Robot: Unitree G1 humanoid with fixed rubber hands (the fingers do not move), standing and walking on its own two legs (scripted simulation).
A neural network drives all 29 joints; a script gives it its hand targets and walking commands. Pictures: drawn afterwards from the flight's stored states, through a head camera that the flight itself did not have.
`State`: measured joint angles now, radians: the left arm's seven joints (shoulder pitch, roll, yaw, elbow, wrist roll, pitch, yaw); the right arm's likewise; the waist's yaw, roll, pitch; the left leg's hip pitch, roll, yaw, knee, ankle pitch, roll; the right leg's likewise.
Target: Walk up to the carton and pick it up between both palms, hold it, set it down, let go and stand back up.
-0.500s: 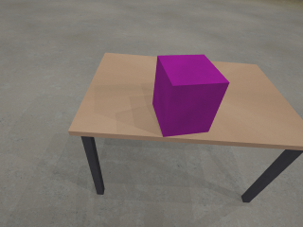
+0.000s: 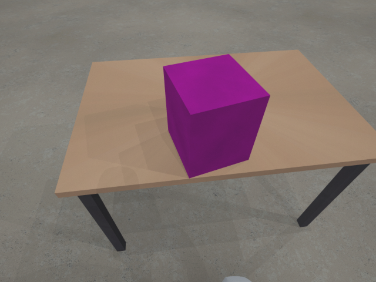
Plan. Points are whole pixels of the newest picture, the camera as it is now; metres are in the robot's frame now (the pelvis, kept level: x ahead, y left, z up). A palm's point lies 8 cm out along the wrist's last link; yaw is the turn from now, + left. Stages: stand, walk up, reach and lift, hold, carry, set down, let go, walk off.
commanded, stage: stand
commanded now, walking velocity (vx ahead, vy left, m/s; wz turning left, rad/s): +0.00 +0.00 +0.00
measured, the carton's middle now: (209, 116) +0.53 -0.10 +0.02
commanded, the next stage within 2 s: none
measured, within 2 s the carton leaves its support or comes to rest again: neither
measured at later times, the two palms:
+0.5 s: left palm out of the picture +0.12 +0.29 -0.14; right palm (285, 272) +0.14 -0.22 -0.11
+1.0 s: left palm (65, 274) +0.19 +0.28 -0.11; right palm (281, 257) +0.17 -0.22 -0.10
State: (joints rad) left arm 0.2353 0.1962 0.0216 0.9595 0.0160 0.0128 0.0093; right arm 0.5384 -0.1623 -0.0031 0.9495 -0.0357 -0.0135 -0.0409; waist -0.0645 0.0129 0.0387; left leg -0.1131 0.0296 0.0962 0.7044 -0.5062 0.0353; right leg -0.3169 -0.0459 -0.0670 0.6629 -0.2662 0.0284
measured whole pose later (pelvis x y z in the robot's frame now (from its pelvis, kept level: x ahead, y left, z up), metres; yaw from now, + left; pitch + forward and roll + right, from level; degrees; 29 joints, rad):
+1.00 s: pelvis +0.12 +0.04 +0.02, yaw +2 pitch -3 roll +0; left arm 0.21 0.22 -0.01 0.92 0.00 0.00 0.01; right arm 0.30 -0.23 -0.01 0.87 0.00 -0.01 -0.01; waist -0.01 -0.02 0.04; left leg -0.14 0.01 0.07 0.52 -0.33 0.02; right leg -0.16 -0.03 -0.06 0.52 -0.31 0.00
